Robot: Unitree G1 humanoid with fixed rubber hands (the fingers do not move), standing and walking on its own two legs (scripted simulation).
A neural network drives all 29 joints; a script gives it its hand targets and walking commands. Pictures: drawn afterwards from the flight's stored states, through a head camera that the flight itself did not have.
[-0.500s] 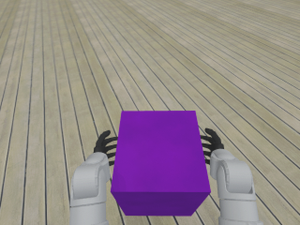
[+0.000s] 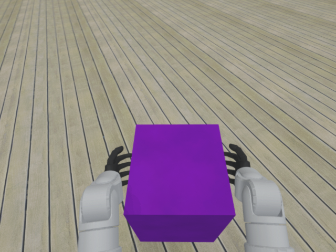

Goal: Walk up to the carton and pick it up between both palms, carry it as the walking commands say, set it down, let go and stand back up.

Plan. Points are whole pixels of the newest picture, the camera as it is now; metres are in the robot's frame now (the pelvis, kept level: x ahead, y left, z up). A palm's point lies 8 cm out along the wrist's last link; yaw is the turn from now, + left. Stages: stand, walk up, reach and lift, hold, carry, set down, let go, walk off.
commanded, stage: carry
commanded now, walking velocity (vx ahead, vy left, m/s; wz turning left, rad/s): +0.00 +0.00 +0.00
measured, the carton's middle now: (176, 186) +0.30 +0.00 +0.00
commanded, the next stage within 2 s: hold in 0.38 s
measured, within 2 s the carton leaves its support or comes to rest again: neither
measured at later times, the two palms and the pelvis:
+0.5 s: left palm (120, 189) +0.27 +0.14 +0.04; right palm (242, 188) +0.27 -0.15 +0.03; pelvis +0.00 -0.01 +0.01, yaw -4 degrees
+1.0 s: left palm (109, 183) +0.29 +0.17 +0.04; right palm (229, 185) +0.27 -0.12 +0.04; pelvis -0.03 +0.04 +0.00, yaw -10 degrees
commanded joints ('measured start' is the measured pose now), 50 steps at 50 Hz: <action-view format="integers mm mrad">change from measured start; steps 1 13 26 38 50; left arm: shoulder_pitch -435 -438 -419 -634 -682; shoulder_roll -855 -851 -816 -835 -954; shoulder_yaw -561 -556 -511 -299 -121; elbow -61 -56 -6 407 675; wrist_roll -324 -322 -153 -71 37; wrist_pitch -16 -19 -406 -351 -433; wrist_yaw -221 -223 -263 -318 -257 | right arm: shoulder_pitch -451 -451 -463 -622 -837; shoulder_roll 903 906 980 991 825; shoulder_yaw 589 587 614 374 178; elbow -92 -87 48 480 683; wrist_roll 353 351 207 136 11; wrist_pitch -19 -22 -433 -410 -532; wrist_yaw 240 239 234 303 384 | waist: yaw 1 2 108 87 86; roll -5 -7 -19 -20 78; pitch -232 -232 -313 33 -35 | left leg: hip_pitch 128 127 250 217 168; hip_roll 97 97 -143 -138 -80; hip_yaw -92 -86 -239 -182 -242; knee -43 -39 -103 -138 -170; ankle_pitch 171 164 413 -37 -112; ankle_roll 12 6 -8 35 -19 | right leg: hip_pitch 39 41 429 143 82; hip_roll -133 -133 51 72 116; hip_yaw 115 116 290 246 180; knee -93 -94 -100 -213 -77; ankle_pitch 207 225 670 -40 -57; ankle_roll -5 -7 54 28 -9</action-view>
